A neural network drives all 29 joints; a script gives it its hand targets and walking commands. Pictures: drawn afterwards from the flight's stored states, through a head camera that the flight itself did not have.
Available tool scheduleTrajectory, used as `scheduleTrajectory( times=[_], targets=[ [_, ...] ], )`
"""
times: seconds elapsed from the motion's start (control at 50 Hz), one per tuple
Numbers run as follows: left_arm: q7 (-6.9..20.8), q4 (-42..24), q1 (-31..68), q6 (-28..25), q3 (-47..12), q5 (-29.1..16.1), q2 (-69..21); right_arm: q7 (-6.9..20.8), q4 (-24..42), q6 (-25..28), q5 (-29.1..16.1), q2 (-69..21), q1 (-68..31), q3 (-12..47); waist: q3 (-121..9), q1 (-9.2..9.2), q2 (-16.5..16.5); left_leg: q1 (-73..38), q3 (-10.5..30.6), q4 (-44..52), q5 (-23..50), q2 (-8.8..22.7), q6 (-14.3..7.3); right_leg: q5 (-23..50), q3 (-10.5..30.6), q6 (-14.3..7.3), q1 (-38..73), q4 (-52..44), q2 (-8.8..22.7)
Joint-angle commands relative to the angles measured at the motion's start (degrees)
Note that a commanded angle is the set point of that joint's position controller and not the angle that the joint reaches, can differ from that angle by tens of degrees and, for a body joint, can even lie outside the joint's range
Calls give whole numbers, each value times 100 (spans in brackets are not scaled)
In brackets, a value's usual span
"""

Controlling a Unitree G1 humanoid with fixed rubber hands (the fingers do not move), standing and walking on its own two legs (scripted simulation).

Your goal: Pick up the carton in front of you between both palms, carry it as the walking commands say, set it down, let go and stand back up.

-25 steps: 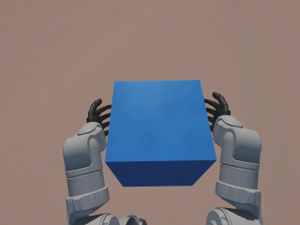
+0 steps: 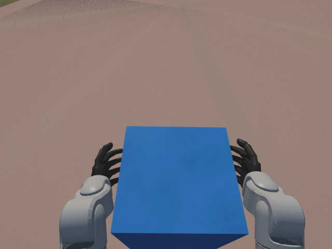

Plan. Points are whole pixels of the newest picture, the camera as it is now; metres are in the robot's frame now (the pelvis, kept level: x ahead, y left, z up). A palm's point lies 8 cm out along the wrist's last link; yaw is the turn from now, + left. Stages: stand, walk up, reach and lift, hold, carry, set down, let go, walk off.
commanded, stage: carry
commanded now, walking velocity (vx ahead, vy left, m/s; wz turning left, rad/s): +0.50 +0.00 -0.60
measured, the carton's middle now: (174, 193) +0.24 +0.00 +0.04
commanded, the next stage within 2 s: none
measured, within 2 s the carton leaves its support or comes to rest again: neither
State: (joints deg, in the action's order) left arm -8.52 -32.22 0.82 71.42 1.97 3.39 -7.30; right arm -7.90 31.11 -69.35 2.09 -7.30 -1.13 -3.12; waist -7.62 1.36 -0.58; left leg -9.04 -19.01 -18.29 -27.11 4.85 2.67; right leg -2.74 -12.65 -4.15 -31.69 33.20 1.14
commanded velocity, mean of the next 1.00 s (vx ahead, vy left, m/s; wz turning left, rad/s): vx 0.50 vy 0.00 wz -0.55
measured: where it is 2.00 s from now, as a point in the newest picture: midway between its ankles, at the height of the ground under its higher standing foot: (225, 138)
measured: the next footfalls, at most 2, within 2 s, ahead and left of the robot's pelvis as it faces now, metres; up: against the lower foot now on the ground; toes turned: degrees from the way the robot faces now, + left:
right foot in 0.04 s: +0.21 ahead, -0.07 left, +0.00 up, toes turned -10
left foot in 0.54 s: +0.53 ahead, +0.07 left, +0.00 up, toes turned -13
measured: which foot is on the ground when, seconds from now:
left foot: down 0.00-0.06, up 0.08-0.52, down 0.54-1.00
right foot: up 0.00-0.02, down 0.04-0.54, up 0.56-1.00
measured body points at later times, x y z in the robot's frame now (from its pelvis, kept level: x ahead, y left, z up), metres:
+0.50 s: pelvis +0.31 -0.02 +0.02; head +0.29 -0.01 +0.47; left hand +0.59 +0.06 +0.12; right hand +0.50 -0.23 +0.12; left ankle +0.47 +0.10 -0.70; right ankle +0.17 -0.06 -0.72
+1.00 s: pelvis +0.59 -0.12 +0.01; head +0.59 -0.10 +0.46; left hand +0.87 -0.14 +0.09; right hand +0.69 -0.39 +0.11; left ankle +0.50 +0.08 -0.72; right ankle +0.65 -0.30 -0.70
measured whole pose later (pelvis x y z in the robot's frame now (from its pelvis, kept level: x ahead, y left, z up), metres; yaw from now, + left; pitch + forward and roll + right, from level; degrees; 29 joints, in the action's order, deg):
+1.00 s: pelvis +0.59 -0.12 +0.01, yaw -36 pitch +3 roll -2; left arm -8.1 -33.7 -1.9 70.9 1.4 3.6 -7.4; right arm -7.7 31.9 -67.8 1.0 -7.5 2.1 -2.6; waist -6.0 1.3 0.7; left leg -8.5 -22.8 -15.6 -23.4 9.6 6.7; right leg -4.2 -11.8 -4.1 -33.0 34.4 2.1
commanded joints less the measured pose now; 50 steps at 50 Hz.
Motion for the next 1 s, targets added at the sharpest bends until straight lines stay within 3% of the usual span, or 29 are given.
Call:
scheduleTrajectory(
  times=[0.0,0.02,0.04,0.06,0.08,0.12,0.14,0.18,0.24,0.3,0.38,0.44,0.48,0.5,0.52,0.54,0.56,0.58,0.62,0.64,0.66,0.72,0.82,0.9,0.92,0.98],
  targets=[
    [499,-232,2227,44,-3178,-1421,-3782,584,235,-231,-1536,-3733,-2010,3284,-578,-293,-1096,1067,-333,-1958,6857,963,-210,-135,-447,-233,2208,-213,-724],
    [497,-202,2263,75,-3145,-1436,-3783,573,265,-256,-1530,-3644,-2203,3265,-720,-454,-704,1722,-138,-3192,5617,788,-90,-475,56,-337,2959,-562,-629],
    [499,-85,2402,106,-3101,-1443,-3637,545,245,-302,-1477,-3641,-2245,3252,-866,-384,619,3386,205,-5108,2800,121,209,-175,2864,-1198,3912,-841,1018],
    [532,3,2351,117,-3129,-1557,-3727,526,127,-317,-1415,-3638,-2113,3200,-1136,-405,1234,4604,1151,-6370,-258,-640,299,-261,5028,-1894,4466,-1765,1711],
    [597,-70,2414,119,-3245,-1682,-3905,521,-29,-291,-1342,-3874,-1971,3197,-1020,-291,864,4928,1808,-6740,-180,-237,120,-51,4745,-1776,4240,-1981,1790],
    [738,-85,2684,19,-3510,-1840,-4492,596,-92,-194,-1274,-4391,-2040,3226,-859,-218,34,4627,2045,-5904,375,310,-53,328,3649,-1258,3122,-1856,1507],
    [795,-62,2781,-40,-3582,-1877,-4672,634,-208,-123,-1236,-4613,-2031,3245,-873,-162,-143,4214,2118,-5259,600,471,-61,-104,3161,-979,2526,-1909,1271],
    [883,88,2680,-145,-3588,-1834,-4789,682,-371,13,-1171,-4839,-1936,3290,-894,-140,145,3789,1846,-4436,881,388,-28,-869,2476,-802,1908,-2184,909],
    [948,274,2307,-286,-3468,-1684,-4741,696,-397,164,-1192,-4945,-1897,3477,-675,-195,558,4071,1615,-3177,1135,294,202,-964,2424,-878,2042,-2527,857],
    [958,198,2137,-391,-3383,-1605,-4709,694,-184,262,-1333,-5000,-2013,3705,-611,-229,616,4475,1541,-2326,1817,272,360,-548,2462,-794,2641,-2484,777],
    [857,-131,2001,-423,-3359,-1589,-4484,646,236,249,-1522,-4836,-2087,3841,-568,-252,693,4605,1502,-1797,2152,167,364,335,2427,-713,3063,-2195,667],
    [728,-250,1821,-341,-3326,-1519,-4128,562,294,140,-1470,-4421,-1851,3707,-448,-275,723,4408,1397,-1344,2139,-39,270,1416,2457,-700,3221,-1786,685],
    [658,-320,1795,-275,-3341,-1515,-3948,519,287,70,-1435,-4162,-1717,3583,-433,-261,757,3785,1276,-846,2118,-194,179,1976,2463,-570,3123,-1411,661],
    [632,-358,1817,-240,-3356,-1529,-3871,496,243,46,-1409,-4069,-1600,3506,-620,-171,658,2825,1078,-393,2137,-364,138,2139,2274,-400,2796,-831,514],
    [610,-396,1836,-206,-3382,-1556,-3773,473,155,36,-1347,-4000,-1454,3407,-1061,-66,379,1344,1070,-313,2199,-198,103,1752,1940,-177,2030,85,280],
    [600,-473,1847,-162,-3410,-1585,-3660,441,100,25,-1246,-3836,-1288,3260,-1628,-8,-413,119,2582,25,798,1105,-96,369,1577,50,1126,1638,-40],
    [619,-634,2062,-102,-3527,-1675,-3633,411,-23,60,-1184,-3798,-1329,3165,-1587,-51,-2110,-670,5023,457,1163,2511,-826,-2181,1176,237,-677,2904,-695],
    [653,-639,2183,-92,-3674,-1774,-3706,429,0,66,-1197,-3936,-1215,3141,-1571,-42,-1621,-372,5076,350,1311,2573,-1060,-2367,1564,132,-846,3655,-64],
    [728,-522,2298,-163,-3715,-1787,-4128,518,153,123,-1245,-4316,-1531,3254,-1064,-38,-500,449,3663,485,1674,2144,-848,-1759,1506,104,-826,3678,378],
    [747,-429,2300,-198,-3696,-1733,-4271,559,155,153,-1297,-4440,-1683,3335,-836,-45,-411,871,3082,736,1385,1958,-674,-1514,1465,157,-651,3298,516],
    [747,-364,2256,-236,-3679,-1662,-4334,601,169,179,-1354,-4496,-1737,3395,-689,-40,-566,1109,2551,906,1220,1774,-574,-1350,1283,209,-504,2995,495],
    [667,-207,1944,-303,-3541,-1401,-4327,691,217,207,-1512,-4397,-1720,3534,-432,-30,-763,1144,1831,1146,1263,1674,-548,-989,1000,308,-576,2367,444],
    [487,-265,1719,-258,-3360,-1201,-4134,693,396,144,-1699,-4031,-1699,3567,-80,-21,-742,706,780,983,2570,1537,-508,-296,593,306,-978,1432,401],
    [437,-381,1792,-187,-3383,-1256,-3982,648,371,69,-1634,-3825,-1617,3426,314,-26,-862,571,90,859,3335,1376,-404,-56,122,123,-606,451,206],
    [439,-407,1841,-173,-3409,-1286,-3960,640,357,56,-1607,-3802,-1599,3398,399,-25,-914,471,-58,780,3774,1351,-373,-85,-11,56,-468,223,117],
    [475,-349,1794,-169,-3465,-1374,-3949,614,351,39,-1498,-3755,-1529,3319,14,-134,-1357,207,-386,-383,6714,1312,-141,-161,-424,-132,694,-26,-476]
  ],
)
